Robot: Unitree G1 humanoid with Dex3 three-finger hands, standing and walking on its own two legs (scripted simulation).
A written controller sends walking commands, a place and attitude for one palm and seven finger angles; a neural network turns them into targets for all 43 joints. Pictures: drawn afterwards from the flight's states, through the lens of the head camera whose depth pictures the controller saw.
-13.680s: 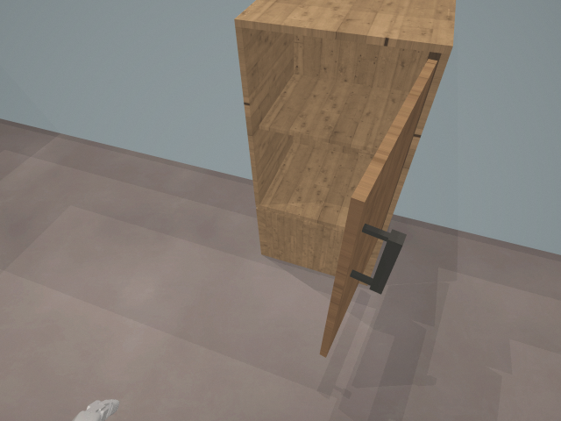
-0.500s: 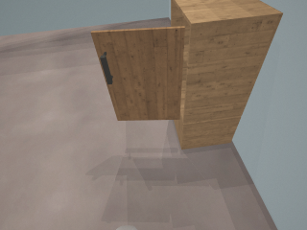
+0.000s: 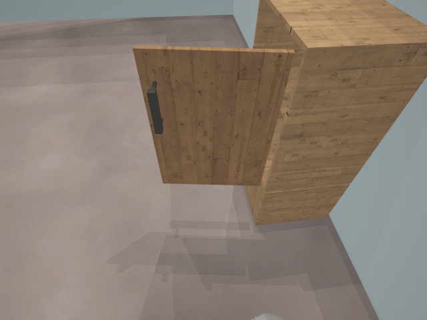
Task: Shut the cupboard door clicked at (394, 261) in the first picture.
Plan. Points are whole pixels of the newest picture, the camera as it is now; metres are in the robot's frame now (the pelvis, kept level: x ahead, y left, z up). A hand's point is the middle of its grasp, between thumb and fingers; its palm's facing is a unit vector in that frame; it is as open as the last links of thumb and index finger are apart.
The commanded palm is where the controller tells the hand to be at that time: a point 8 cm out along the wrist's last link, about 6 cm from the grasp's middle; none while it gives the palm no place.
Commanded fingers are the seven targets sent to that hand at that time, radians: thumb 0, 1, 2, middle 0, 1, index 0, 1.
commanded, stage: take the last steps up to it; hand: left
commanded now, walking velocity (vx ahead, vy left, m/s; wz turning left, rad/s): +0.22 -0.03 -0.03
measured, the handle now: (156, 108) +0.67 +0.23 -0.01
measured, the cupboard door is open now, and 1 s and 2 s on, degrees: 81 81 81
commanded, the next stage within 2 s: come to a stop and stand still in 0.16 s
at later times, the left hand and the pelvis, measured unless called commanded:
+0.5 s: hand (151, 291) +0.21 +0.16 -0.16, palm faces +0.02 -0.97 -0.25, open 7.2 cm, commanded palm none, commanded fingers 0.00 0.90 0.90 -0.20 -0.30 -0.20 -0.30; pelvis +0.14 -0.03 +0.00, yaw -1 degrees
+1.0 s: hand (129, 319) +0.15 +0.20 -0.18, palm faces -0.02 -0.98 -0.18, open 7.4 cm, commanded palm none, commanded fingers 0.00 0.90 0.90 -0.20 -0.30 -0.20 -0.30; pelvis +0.13 +0.01 +0.01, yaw -2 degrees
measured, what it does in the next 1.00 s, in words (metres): walks ahead: right foot, then left foot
